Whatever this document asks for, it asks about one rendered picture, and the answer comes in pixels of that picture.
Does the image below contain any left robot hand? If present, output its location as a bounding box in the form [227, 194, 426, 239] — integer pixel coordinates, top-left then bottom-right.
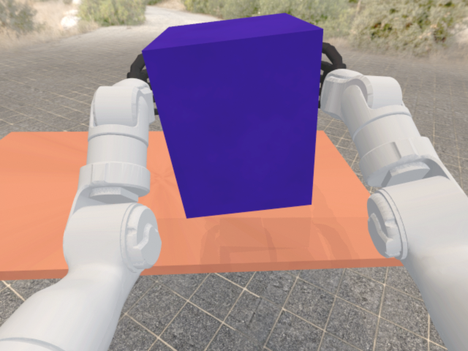
[127, 53, 159, 115]

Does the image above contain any left robot upper arm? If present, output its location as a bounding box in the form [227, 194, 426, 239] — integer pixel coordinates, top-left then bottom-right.
[0, 203, 162, 351]

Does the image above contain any carton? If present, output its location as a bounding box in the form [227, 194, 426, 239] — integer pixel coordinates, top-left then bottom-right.
[142, 13, 323, 219]

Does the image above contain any right robot hand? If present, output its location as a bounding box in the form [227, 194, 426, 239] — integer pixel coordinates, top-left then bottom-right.
[318, 42, 346, 108]

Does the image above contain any table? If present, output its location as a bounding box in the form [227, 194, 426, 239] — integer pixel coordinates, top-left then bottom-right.
[0, 130, 404, 281]

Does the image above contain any left robot forearm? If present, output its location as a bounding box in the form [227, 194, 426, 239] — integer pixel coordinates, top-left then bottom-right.
[63, 78, 155, 260]

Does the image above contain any right robot upper arm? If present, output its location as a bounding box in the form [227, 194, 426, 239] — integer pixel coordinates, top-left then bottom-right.
[367, 175, 468, 351]

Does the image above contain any right robot forearm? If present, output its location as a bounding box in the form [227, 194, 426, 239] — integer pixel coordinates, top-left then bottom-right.
[320, 69, 468, 203]

